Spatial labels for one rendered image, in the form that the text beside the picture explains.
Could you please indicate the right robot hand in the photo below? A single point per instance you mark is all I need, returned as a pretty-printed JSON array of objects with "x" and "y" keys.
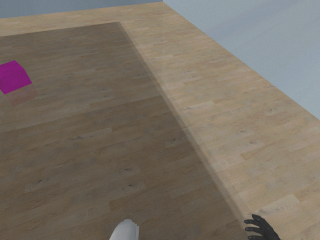
[{"x": 265, "y": 229}]

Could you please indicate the robot left thigh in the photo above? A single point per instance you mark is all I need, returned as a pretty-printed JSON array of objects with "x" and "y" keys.
[{"x": 125, "y": 230}]

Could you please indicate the carton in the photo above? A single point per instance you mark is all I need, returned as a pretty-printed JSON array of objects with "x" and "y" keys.
[{"x": 12, "y": 77}]

